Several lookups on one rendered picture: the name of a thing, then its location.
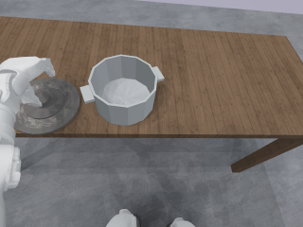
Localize robot left forearm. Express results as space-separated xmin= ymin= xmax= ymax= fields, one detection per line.
xmin=0 ymin=67 xmax=29 ymax=146

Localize robot left upper arm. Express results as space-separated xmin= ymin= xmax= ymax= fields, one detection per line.
xmin=0 ymin=144 xmax=22 ymax=227

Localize robot right shin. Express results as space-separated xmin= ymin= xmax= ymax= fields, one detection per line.
xmin=171 ymin=218 xmax=184 ymax=225

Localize left robot hand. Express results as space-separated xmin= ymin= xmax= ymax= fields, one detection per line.
xmin=0 ymin=56 xmax=56 ymax=108

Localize pot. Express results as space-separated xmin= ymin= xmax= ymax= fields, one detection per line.
xmin=80 ymin=54 xmax=165 ymax=126

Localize lid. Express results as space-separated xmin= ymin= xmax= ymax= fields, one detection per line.
xmin=14 ymin=78 xmax=80 ymax=135

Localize left robot thigh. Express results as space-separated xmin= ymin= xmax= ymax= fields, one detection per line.
xmin=106 ymin=213 xmax=136 ymax=227

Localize knob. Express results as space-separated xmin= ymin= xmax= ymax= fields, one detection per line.
xmin=34 ymin=91 xmax=51 ymax=108

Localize table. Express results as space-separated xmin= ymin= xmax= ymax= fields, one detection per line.
xmin=0 ymin=16 xmax=303 ymax=173

